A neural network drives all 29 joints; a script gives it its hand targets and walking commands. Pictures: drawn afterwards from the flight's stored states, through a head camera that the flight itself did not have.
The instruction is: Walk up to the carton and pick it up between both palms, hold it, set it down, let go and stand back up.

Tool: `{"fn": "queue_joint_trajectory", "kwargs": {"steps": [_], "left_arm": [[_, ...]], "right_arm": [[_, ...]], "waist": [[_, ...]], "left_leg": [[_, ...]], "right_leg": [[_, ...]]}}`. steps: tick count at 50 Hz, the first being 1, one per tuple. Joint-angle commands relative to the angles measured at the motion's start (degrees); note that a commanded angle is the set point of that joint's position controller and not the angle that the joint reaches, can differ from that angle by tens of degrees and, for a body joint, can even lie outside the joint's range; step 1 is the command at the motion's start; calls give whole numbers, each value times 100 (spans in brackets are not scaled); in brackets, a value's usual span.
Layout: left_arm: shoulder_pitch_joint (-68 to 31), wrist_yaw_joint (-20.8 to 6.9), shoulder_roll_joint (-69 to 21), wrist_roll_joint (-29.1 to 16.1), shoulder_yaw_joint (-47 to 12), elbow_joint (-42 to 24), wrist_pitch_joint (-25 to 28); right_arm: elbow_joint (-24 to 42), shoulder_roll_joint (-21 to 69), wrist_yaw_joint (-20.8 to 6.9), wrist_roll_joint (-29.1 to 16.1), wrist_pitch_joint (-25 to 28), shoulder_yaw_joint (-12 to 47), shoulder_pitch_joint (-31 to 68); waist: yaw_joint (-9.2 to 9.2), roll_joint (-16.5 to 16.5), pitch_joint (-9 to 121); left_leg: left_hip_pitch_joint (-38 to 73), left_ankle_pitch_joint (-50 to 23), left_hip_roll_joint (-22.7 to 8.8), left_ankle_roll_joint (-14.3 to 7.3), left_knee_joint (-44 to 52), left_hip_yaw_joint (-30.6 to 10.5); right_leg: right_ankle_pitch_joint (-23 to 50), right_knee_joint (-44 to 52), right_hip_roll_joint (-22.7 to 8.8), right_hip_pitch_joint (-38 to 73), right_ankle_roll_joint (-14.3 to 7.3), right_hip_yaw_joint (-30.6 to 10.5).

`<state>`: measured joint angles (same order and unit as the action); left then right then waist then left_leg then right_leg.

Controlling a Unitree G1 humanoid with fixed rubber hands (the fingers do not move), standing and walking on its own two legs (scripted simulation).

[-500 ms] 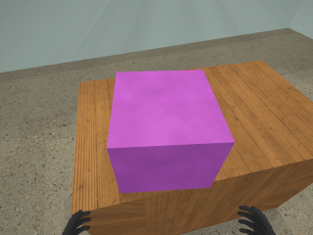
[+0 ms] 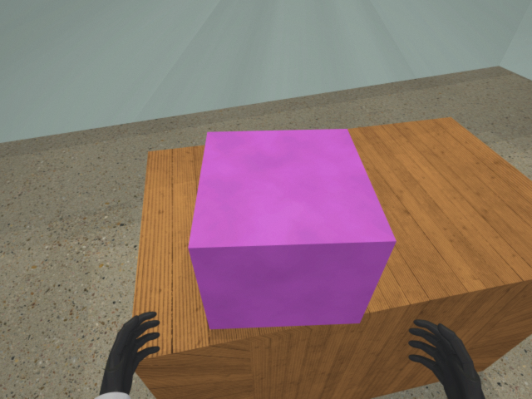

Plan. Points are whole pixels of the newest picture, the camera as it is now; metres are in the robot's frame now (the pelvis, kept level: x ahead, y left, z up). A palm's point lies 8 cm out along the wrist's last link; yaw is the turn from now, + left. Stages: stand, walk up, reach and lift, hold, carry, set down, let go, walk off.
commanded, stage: reach and lift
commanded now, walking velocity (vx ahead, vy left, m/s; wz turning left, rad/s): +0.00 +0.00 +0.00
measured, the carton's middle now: (281, 224) +0.44 -0.01 +0.02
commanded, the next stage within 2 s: none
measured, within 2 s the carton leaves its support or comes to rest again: neither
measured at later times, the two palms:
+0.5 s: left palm (120, 315) +0.25 +0.23 +0.04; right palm (454, 316) +0.25 -0.25 +0.04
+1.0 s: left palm (116, 250) +0.31 +0.24 +0.10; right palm (454, 250) +0.32 -0.26 +0.10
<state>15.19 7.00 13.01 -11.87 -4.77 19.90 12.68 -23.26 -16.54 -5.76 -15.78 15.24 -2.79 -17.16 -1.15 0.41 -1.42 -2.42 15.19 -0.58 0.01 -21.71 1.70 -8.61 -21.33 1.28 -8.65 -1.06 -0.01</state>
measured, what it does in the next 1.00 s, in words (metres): stands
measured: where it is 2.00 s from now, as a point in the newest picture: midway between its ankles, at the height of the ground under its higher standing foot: outside the picture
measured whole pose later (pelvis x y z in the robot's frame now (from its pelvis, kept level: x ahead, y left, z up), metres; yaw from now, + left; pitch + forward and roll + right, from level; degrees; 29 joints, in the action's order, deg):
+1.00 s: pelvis +0.01 +0.01 +0.00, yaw +0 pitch +2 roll -1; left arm -8.4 3.6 16.9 -14.4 6.7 -1.6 -27.6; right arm -12.9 -28.6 -5.0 -25.0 -13.9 -4.6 10.0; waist -0.2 0.9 0.9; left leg -7.0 13.6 -0.5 -0.4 -18.7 1.1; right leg -5.9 -15.8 1.7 -11.9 -0.6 -1.2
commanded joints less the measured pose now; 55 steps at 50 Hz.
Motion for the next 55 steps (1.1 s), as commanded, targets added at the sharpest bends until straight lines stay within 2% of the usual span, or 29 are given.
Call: {"fn": "queue_joint_trajectory", "kwargs": {"steps": [1,4,8,14,24,30,44,55], "left_arm": [[-569,7,575,-31,309,-886,364],[-902,16,645,-85,308,-953,348],[-1457,57,769,-202,305,-1235,21],[-1638,7,866,-239,484,-1600,-501],[-2069,-152,775,-172,863,-2356,-1764],[-2431,-197,780,-129,1084,-2799,-2318],[-3530,-308,1043,-199,1441,-3334,-3472],[-4810,-352,1403,-311,1619,-3054,-4198]], "right_arm": [[1008,-810,18,-110,283,-344,628],[1077,-818,41,-133,187,-326,868],[1268,-883,87,-120,-186,-364,1299],[1494,-1002,151,-185,-603,-434,1507],[2140,-1383,130,-318,-1397,-647,1987],[2393,-1680,68,-514,-1735,-727,2358],[2215,-2308,55,-902,-2432,-780,3756],[1726,-2508,126,-1007,-3010,-752,5089]], "waist": [[-106,-194,249],[-69,-184,270],[16,-188,437],[76,-160,811],[51,-224,1032],[27,-174,1238],[76,-120,1788],[186,-167,2274]], "left_leg": [[-1327,-555,76,234,556,-74],[-1395,-347,81,191,584,-71],[-1432,-156,79,121,663,-64],[-1347,-619,117,126,682,-95],[-1044,-1170,128,118,728,-131],[-890,-1429,116,155,675,-148],[-615,-1912,69,226,475,-181],[-799,-1925,59,181,389,-193]], "right_leg": [[145,225,-71,1056,-141,-346],[-68,258,-134,1013,-131,-395],[-205,302,-198,1003,-101,-456],[528,255,-155,1321,-66,-463],[1000,392,-50,1310,-100,-442],[1230,405,4,1251,-148,-428],[1569,404,93,1087,-158,-343],[1847,255,73,1206,-59,-297]]}}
